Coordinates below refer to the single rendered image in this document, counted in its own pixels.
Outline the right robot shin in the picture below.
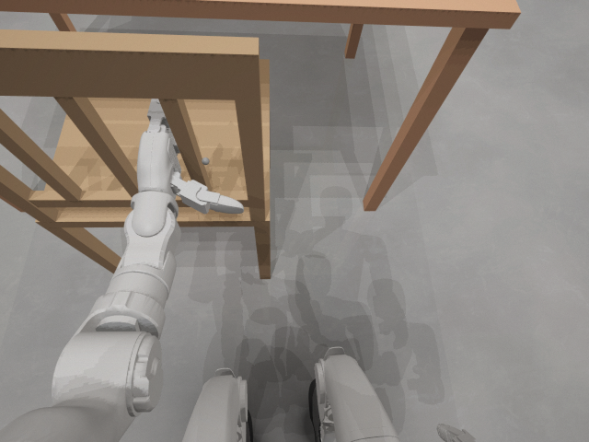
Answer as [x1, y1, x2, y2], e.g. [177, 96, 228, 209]
[318, 347, 358, 442]

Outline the table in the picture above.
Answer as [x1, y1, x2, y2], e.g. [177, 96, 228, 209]
[0, 0, 521, 212]

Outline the robot right thigh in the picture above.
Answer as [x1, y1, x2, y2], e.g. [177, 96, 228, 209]
[315, 355, 400, 442]

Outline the left robot forearm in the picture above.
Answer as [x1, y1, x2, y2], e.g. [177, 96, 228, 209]
[52, 191, 181, 404]

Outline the left robot hand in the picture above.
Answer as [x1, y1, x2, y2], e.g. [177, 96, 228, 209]
[137, 99, 244, 214]

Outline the left robot upper arm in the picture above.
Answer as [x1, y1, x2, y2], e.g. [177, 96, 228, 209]
[0, 331, 163, 442]

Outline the right robot hand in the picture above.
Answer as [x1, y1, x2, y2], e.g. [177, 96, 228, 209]
[437, 424, 477, 442]

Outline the chair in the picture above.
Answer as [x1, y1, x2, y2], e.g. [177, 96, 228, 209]
[0, 29, 271, 279]

